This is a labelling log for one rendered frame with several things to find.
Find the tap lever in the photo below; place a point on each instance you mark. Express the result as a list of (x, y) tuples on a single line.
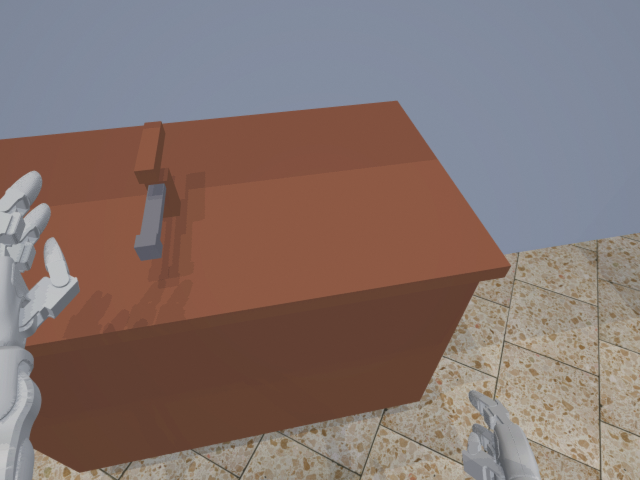
[(148, 245)]

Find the robot left hand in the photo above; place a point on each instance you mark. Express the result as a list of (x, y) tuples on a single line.
[(17, 238)]

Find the robot right hand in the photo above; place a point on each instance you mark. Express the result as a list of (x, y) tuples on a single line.
[(509, 452)]

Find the robot left forearm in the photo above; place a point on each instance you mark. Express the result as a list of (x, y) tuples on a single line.
[(20, 403)]

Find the counter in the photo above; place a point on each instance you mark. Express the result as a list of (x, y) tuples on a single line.
[(315, 265)]

